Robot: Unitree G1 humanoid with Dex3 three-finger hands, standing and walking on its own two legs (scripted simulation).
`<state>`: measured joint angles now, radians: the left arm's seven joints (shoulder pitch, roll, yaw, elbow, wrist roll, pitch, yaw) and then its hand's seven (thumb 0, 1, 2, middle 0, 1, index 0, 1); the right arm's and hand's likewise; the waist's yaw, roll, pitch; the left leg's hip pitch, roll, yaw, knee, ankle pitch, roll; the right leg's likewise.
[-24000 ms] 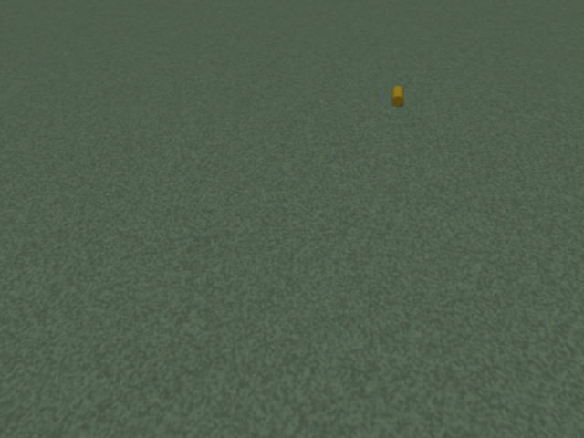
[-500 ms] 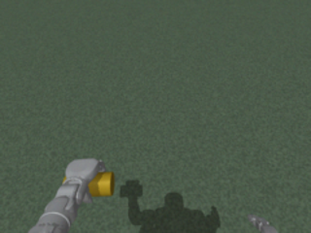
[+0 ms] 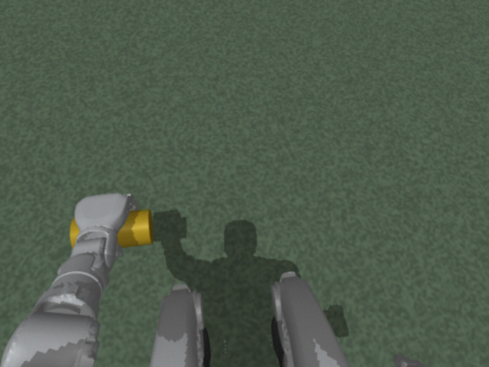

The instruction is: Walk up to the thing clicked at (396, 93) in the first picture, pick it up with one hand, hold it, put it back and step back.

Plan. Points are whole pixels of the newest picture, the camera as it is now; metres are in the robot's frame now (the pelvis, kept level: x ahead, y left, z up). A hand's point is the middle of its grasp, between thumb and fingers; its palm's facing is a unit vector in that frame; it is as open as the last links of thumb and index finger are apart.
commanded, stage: crouch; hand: left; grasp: from above
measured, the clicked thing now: (114, 230) +0.40 +0.23 -0.16
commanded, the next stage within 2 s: lower in 1.06 s
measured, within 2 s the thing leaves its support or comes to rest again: neither
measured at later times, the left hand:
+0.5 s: hand (136, 240) +0.41 +0.23 -0.31, palm faces -0.45 -0.02 -0.89, open 9.7 cm
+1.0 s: hand (143, 242) +0.42 +0.23 -0.37, palm faces -0.47 -0.02 -0.88, open 9.7 cm
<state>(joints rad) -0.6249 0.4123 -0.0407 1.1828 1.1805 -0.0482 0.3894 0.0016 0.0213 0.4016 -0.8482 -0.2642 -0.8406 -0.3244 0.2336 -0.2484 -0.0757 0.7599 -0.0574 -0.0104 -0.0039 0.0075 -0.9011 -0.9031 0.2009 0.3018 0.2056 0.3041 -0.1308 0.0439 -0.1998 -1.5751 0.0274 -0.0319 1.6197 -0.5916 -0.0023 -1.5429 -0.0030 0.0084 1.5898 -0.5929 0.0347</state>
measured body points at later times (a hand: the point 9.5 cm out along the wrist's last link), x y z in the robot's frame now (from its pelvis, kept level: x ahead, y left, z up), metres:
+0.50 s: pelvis -0.02 -0.01 -0.13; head +0.21 +0.03 +0.26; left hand +0.43 +0.23 -0.25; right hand +0.05 -0.29 -0.25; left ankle +0.06 +0.12 -0.53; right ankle +0.06 -0.14 -0.53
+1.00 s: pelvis -0.02 -0.01 -0.20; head +0.21 +0.03 +0.19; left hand +0.44 +0.23 -0.32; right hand +0.02 -0.28 -0.32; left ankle +0.06 +0.12 -0.53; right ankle +0.06 -0.14 -0.53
